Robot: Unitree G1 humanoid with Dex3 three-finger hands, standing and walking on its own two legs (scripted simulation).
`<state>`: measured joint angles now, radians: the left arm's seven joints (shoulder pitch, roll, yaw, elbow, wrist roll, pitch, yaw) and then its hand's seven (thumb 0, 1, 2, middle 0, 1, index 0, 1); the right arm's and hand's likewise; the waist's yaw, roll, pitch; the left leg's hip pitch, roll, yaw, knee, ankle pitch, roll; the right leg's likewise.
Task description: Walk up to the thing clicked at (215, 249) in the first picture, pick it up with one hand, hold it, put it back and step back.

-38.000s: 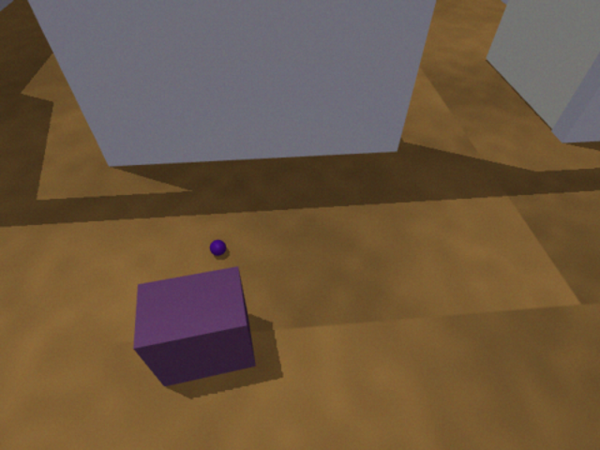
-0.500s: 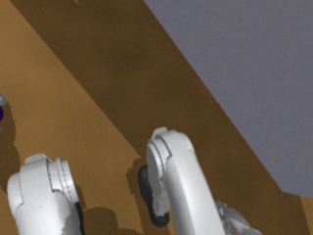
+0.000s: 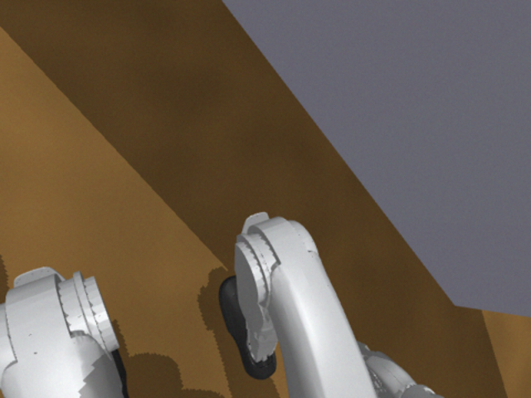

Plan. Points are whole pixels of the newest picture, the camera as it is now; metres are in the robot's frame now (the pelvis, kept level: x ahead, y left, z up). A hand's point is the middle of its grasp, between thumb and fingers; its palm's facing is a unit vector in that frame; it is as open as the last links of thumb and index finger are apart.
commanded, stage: rest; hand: left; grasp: from above
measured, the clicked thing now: out of the picture +0.42 +0.32 -0.26
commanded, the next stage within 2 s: open in 0.26 s
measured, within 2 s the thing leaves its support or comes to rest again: neither
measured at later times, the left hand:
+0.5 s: hand out of the picture +0.41 +0.32 -0.25, palm faces -0.46 -0.18 -0.87, open 8.6 cm
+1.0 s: hand out of the picture +0.40 +0.33 -0.25, palm faces -0.46 -0.18 -0.87, open 13.7 cm
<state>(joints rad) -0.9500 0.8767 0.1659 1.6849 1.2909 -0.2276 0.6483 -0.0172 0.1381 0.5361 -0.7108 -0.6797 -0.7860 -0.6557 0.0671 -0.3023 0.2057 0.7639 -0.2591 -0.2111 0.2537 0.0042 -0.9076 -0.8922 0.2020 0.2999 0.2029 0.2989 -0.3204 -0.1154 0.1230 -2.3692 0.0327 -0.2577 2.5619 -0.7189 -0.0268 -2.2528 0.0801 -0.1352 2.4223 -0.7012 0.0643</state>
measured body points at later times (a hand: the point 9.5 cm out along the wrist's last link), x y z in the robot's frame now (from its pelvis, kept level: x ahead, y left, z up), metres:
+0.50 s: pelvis +0.00 +0.00 +0.00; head +0.26 +0.12 +0.34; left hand +0.43 +0.32 -0.20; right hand +0.07 -0.26 -0.07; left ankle +0.06 +0.13 -0.26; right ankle +0.10 -0.12 -0.26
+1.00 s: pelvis +0.00 +0.00 +0.01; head +0.26 +0.13 +0.34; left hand +0.43 +0.34 -0.20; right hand +0.07 -0.25 -0.06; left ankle +0.06 +0.13 -0.26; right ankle +0.10 -0.12 -0.26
